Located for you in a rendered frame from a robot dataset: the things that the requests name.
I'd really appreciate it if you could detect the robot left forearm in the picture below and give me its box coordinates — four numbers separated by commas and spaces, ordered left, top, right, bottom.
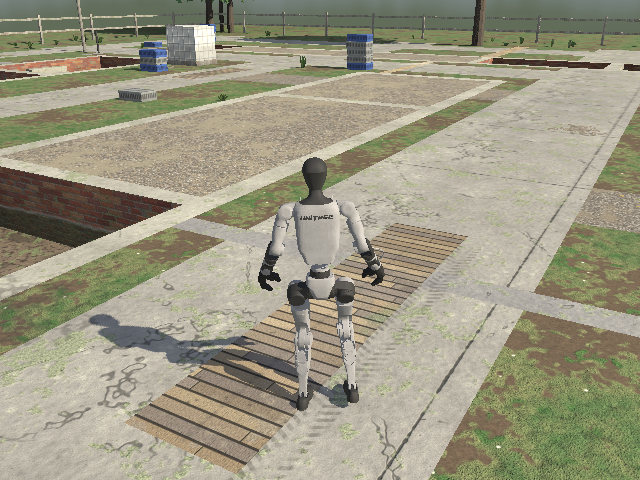
260, 241, 279, 276

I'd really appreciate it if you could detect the robot left upper arm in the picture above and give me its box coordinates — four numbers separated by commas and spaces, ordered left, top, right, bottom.
269, 202, 296, 257

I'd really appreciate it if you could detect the robot right forearm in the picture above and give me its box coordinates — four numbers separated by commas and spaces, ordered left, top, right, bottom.
360, 238, 381, 271

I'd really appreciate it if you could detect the robot left shin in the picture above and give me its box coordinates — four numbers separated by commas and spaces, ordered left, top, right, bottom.
294, 331, 311, 397

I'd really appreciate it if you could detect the right robot hand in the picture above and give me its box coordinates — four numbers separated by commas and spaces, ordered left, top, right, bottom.
362, 264, 385, 286

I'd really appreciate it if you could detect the robot right foot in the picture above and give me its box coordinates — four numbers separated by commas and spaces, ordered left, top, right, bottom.
343, 380, 359, 403

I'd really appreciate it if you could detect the robot right upper arm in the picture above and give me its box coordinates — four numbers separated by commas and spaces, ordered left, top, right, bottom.
337, 200, 370, 254

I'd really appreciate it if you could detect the left robot hand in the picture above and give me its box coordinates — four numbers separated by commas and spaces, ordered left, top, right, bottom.
258, 271, 281, 291

